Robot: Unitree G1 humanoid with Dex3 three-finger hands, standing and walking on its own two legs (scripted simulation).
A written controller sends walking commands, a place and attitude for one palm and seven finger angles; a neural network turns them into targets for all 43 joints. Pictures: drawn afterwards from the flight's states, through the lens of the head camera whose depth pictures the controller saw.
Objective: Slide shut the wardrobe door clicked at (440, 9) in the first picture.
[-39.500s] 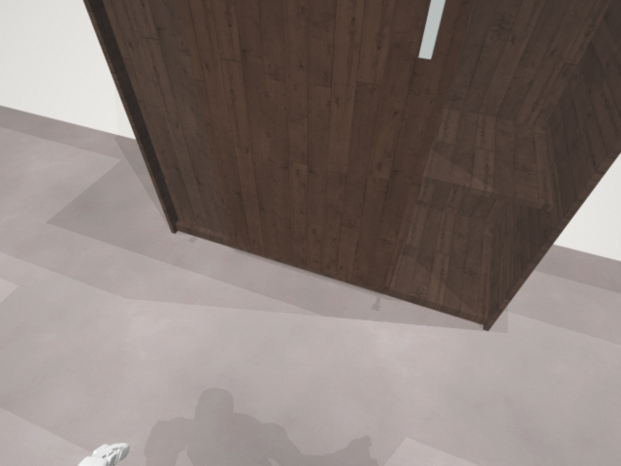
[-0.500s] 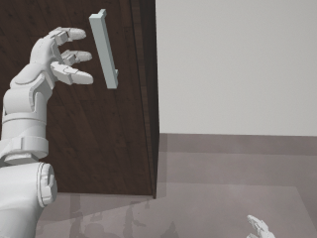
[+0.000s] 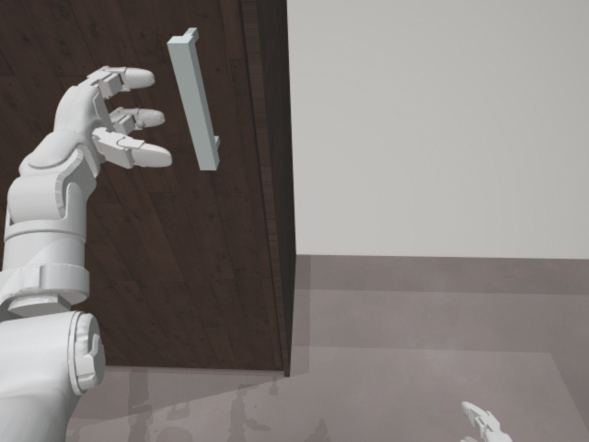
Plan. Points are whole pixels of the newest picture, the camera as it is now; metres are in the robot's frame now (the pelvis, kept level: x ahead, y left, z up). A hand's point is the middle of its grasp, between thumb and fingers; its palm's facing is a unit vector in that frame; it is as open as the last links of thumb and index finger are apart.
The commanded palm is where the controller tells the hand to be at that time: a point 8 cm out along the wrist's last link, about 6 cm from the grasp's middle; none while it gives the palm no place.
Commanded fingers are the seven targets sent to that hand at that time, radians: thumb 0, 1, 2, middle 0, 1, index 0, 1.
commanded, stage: move the hooked fingers beside the handle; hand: left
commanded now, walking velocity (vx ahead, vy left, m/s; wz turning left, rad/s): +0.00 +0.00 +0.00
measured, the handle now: (201, 102) +0.49 +0.15 +0.25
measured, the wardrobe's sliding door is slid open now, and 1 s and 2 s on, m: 0.00 0.00 0.00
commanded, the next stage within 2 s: feel for the door with the fingertips in 0.52 s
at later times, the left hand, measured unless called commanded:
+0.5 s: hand (147, 116) +0.42 +0.20 +0.27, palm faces +0.05 -1.00 -0.04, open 13.9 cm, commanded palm +0.39 +0.26 +0.26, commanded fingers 0.00 -0.50 0.30 -0.30 -1.20 -0.30 -1.20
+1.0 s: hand (185, 118) +0.43 +0.16 +0.26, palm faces +0.01 -1.00 -0.02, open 14.0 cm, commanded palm +0.40 +0.22 +0.26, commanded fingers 0.00 -0.50 0.30 -0.30 -1.20 -0.30 -1.20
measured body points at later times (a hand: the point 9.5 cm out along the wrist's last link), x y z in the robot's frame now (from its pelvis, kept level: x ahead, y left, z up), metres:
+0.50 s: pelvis -0.01 +0.00 +0.00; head -0.02 -0.02 +0.45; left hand +0.41 +0.26 +0.27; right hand +0.10 -0.26 -0.11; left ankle -0.02 +0.12 -0.74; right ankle +0.00 -0.10 -0.74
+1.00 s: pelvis -0.01 +0.00 +0.00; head -0.02 -0.02 +0.45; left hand +0.42 +0.21 +0.26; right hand +0.14 -0.25 -0.10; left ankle -0.02 +0.12 -0.74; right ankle +0.00 -0.10 -0.74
